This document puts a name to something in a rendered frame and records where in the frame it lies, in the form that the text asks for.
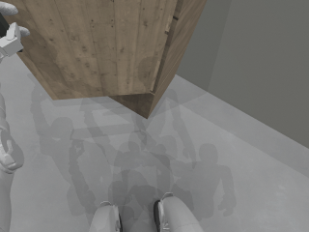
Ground robot left forearm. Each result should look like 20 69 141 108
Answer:
0 82 11 134

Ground robot right shin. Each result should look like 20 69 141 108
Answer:
158 192 174 232

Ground robot left upper arm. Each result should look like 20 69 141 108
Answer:
0 129 24 232

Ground handle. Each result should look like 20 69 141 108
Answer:
0 13 23 52

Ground robot right thigh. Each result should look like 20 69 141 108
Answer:
157 196 204 232

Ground cupboard door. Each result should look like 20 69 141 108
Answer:
0 0 173 101

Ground robot left hand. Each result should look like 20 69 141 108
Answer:
0 1 30 63

